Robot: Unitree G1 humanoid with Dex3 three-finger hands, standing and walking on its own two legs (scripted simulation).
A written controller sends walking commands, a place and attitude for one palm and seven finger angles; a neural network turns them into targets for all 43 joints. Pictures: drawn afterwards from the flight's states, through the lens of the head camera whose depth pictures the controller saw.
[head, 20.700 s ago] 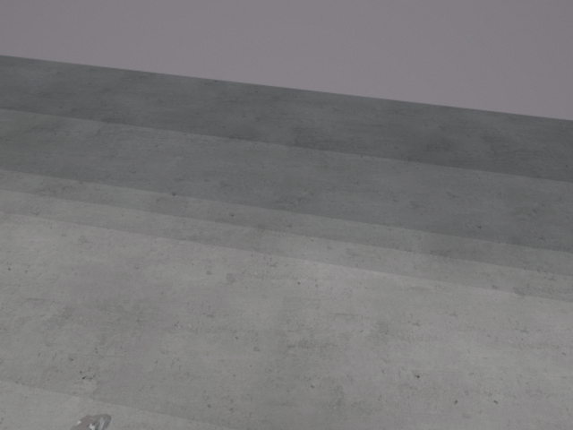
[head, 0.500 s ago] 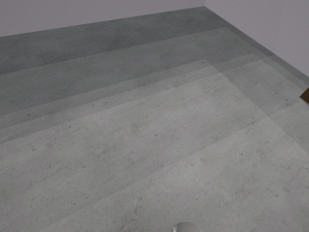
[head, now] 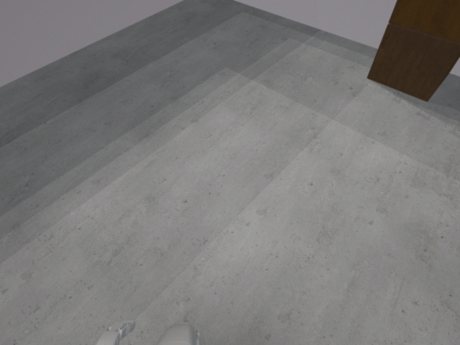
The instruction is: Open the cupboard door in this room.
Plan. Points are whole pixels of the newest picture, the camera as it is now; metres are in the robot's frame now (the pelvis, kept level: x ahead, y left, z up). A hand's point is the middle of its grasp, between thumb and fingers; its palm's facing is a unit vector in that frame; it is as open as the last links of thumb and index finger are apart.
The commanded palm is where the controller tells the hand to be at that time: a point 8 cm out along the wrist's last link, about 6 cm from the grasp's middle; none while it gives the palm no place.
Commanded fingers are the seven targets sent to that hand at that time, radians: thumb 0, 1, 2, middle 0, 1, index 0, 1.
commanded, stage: turn or walk to find it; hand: left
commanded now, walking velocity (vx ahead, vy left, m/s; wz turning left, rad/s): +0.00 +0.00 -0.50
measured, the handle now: out of the picture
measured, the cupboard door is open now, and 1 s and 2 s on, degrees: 0 0 0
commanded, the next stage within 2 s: none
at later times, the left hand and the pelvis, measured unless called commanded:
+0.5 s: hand out of the picture +0.11 +0.25 -0.17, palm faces -0.15 -0.97 -0.19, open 7.4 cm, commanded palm none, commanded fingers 0.00 0.90 0.90 -0.20 -0.30 -0.20 -0.30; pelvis +0.06 +0.04 +0.01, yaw -13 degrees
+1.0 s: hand (233, 224) +0.40 +0.01 -0.17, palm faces -0.45 -0.86 -0.22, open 7.3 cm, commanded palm none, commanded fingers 0.00 0.90 0.90 -0.20 -0.30 -0.20 -0.30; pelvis +0.22 -0.10 -0.01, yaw -26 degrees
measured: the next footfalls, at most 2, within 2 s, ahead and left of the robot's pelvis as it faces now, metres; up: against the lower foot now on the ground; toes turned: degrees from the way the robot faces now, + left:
left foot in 0.34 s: +0.06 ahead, +0.15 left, +0.00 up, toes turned -5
right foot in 0.82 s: +0.27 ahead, -0.16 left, +0.00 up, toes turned -32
